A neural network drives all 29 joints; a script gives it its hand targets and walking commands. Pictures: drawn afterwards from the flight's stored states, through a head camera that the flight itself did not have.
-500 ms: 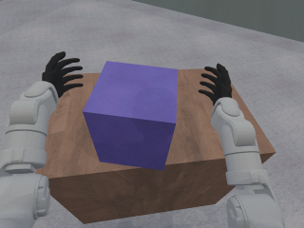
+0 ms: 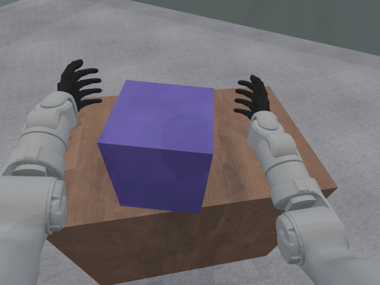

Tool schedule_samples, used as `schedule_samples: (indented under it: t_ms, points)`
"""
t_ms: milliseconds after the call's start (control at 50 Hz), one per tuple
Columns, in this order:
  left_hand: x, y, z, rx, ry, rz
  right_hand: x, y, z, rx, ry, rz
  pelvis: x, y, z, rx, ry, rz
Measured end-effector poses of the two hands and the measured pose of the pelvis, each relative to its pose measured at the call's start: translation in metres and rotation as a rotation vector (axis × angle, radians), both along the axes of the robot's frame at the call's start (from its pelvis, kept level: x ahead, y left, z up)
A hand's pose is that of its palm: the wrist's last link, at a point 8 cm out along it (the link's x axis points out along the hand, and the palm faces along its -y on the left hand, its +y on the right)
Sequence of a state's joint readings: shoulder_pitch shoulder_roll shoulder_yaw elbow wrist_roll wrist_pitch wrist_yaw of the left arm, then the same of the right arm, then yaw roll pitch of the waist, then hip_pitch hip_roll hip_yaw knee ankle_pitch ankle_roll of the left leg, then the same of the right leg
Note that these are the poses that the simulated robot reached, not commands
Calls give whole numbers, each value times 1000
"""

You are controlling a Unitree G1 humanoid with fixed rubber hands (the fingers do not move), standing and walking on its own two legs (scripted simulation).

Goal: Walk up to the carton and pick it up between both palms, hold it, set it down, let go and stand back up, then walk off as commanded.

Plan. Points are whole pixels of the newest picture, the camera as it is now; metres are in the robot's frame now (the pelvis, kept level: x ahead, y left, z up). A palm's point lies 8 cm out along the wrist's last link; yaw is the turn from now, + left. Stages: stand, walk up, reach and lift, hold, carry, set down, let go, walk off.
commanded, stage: reach and lift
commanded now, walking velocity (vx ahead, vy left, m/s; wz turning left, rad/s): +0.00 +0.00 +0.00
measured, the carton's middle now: (164, 150) +0.42 +0.00 +0.03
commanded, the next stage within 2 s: none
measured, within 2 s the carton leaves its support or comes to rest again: neither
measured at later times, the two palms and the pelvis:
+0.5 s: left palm (85, 123) +0.46 +0.17 +0.10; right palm (252, 131) +0.39 -0.20 +0.10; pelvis +0.00 +0.00 -0.01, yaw +0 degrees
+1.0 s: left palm (96, 131) +0.44 +0.15 +0.09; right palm (234, 143) +0.38 -0.16 +0.08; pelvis -0.01 +0.01 -0.01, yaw +0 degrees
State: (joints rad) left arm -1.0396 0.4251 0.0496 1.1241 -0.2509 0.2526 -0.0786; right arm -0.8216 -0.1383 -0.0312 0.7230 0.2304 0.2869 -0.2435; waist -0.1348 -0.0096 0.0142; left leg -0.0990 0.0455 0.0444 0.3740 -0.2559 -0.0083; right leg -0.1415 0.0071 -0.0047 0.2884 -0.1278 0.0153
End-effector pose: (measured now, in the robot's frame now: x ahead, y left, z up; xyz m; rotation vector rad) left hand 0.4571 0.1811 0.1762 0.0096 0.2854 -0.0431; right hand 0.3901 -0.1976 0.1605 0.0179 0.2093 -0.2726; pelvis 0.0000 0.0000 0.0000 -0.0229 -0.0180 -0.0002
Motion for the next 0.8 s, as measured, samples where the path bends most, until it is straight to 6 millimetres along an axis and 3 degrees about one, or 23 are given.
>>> schedule_samples:
  t_ms: [60, 120, 220, 280, 460, 620, 800]
  points:
    - [0, 1, 5, 18, -53, 0, 1, 1, 7, -1, -58, 5, 0, 0, 0, 0, 0, 0]
    - [-2, 3, 3, 29, -64, 7, -1, -1, 1, -1, -47, 0, 0, 0, 0, 0, 0, 0]
    - [-11, 11, -31, 52, 38, 25, -10, -6, -41, -5, 99, -12, -3, -1, 0, 1, -3, 0]
    - [-15, 11, -53, 87, 63, 17, -10, -8, -54, -2, 105, -12, -5, -2, 0, 2, 6, 0]
    - [0, -7, -67, 107, -56, -18, 1, -6, -58, -4, 12, 11, -4, -4, -5, 6, 143, -3]
    - [-2, -12, -89, 64, 0, -21, 4, 2, -66, -39, 18, 19, 2, 1, -6, 0, 162, -3]
    - [-4, -11, -82, 25, -53, 0, 5, 23, -68, -28, -10, 48, 0, 6, -7, -6, 163, -3]
